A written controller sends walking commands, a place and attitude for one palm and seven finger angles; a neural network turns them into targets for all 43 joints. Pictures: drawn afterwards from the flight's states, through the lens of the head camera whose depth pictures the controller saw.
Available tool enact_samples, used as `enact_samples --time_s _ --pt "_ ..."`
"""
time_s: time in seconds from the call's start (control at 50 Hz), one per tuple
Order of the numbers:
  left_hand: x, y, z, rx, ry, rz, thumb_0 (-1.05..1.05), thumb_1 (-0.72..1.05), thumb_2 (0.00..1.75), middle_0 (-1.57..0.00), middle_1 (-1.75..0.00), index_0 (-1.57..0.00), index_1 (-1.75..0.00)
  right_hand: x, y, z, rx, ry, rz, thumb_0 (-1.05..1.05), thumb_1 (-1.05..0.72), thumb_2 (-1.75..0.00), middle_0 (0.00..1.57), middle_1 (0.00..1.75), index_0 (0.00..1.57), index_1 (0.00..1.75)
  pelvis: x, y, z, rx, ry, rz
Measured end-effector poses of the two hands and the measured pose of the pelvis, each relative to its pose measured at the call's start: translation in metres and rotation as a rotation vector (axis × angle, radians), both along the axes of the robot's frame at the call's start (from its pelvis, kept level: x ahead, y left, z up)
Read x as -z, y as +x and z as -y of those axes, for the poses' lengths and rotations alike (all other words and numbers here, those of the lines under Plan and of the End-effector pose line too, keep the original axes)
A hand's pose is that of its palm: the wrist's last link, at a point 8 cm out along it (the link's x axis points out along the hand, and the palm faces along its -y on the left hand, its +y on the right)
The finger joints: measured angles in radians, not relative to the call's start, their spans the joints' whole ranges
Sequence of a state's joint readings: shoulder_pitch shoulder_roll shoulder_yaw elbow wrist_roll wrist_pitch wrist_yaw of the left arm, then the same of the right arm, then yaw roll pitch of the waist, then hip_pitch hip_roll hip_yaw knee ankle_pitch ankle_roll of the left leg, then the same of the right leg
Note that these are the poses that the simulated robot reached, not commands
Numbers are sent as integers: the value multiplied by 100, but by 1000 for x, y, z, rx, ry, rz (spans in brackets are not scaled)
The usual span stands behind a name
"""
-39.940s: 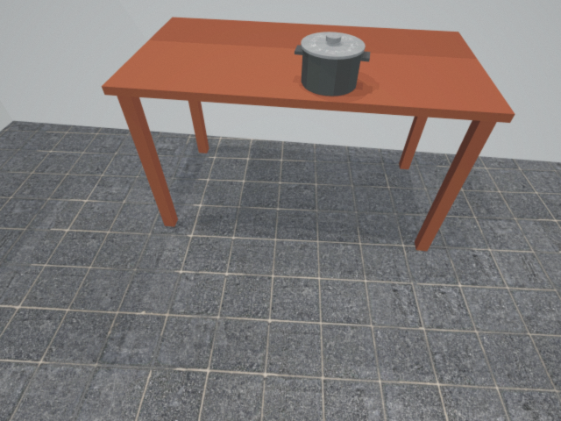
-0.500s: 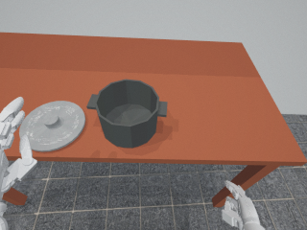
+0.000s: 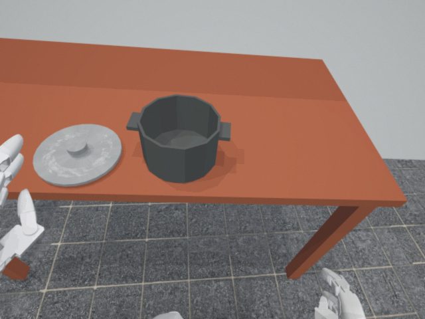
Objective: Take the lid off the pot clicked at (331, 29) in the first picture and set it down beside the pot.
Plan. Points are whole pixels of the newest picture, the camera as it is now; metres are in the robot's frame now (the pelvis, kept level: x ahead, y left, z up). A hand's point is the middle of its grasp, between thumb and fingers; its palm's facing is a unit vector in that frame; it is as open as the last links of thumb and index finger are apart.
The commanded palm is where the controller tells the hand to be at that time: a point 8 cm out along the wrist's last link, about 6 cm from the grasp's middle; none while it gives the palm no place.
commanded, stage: step back with the hand held close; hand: left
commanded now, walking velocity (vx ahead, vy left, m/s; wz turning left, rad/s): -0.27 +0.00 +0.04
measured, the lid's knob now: (76, 146) +0.48 +0.34 +0.00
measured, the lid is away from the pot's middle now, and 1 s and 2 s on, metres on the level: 0.25 0.25 0.25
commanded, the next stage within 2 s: stop stepping back and stand still in 0.50 s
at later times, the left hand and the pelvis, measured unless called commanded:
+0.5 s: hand out of the picture +0.10 +0.22 +0.18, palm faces +0.21 -0.87 -0.44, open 7.4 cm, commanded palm +0.04 +0.28 +0.20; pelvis -0.09 +0.00 -0.01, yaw -1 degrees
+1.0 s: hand out of the picture -0.11 +0.34 +0.22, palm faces +0.52 -0.79 -0.32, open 7.4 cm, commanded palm -0.13 +0.35 +0.20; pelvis -0.25 +0.07 -0.01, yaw +2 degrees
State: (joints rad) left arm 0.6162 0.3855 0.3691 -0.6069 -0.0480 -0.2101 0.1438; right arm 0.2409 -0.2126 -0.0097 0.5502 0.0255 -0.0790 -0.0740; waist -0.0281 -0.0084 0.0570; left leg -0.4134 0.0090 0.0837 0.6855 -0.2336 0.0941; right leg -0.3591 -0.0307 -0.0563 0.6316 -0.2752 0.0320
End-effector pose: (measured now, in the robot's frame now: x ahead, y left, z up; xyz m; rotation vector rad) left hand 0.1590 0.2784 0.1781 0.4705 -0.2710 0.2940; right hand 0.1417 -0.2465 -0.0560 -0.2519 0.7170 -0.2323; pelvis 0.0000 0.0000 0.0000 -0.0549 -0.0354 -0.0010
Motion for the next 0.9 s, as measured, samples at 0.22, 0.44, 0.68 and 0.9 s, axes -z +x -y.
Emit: enact_samples --time_s 0.22,0.44,0.68,0.9 --pt "-29 -26 -2 38 36 82 1 89 90 -20 -30 -21 -30 -11 -14 -33 -83 41 55 1 -90 -90 21 30 21 30 -9 -35 -6 50 -17 -67" --pt "-17 -73 17 187 68 30 1 88 90 -21 -31 -21 -30 -1 -74 -18 -40 41 21 1 -90 -90 21 30 21 30 0 -85 -1 28 -46 -30" --pt "20 -110 -33 105 17 171 1 88 90 -21 -31 -21 -30 24 -132 -18 -25 -57 25 1 -90 -90 20 30 20 30 43 -141 -25 11 -76 40" --pt "-49 -279 -29 158 257 276 1 88 90 -21 -31 -21 -30 41 -219 -88 -121 84 -42 1 -90 -90 21 30 21 30 35 -233 -48 -104 -72 15"
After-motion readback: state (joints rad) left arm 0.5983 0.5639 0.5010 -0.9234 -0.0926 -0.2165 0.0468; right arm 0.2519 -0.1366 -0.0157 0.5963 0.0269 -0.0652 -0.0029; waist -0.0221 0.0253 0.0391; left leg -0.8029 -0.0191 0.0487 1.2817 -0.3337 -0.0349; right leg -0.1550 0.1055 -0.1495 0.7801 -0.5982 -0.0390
